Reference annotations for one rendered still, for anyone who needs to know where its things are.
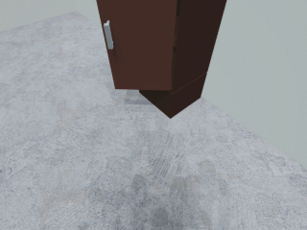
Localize handle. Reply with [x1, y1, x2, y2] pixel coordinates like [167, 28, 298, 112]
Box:
[104, 20, 113, 50]

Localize cupboard door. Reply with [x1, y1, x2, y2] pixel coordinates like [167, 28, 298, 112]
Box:
[96, 0, 177, 91]

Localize robot left hand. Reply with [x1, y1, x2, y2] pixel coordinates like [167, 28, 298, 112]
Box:
[67, 219, 91, 230]

